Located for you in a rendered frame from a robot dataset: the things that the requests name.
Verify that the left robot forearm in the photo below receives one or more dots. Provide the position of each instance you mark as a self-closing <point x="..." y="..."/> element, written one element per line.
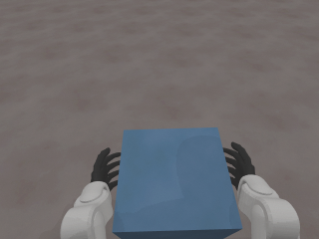
<point x="90" y="214"/>

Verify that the carton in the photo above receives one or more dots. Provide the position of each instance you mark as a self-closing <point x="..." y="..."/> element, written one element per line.
<point x="174" y="183"/>

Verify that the right robot hand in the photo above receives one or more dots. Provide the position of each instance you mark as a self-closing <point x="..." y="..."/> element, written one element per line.
<point x="242" y="164"/>

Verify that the right robot forearm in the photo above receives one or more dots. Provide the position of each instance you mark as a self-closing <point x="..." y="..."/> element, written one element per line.
<point x="271" y="217"/>

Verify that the left robot hand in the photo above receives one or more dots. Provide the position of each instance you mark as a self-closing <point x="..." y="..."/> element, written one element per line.
<point x="101" y="169"/>

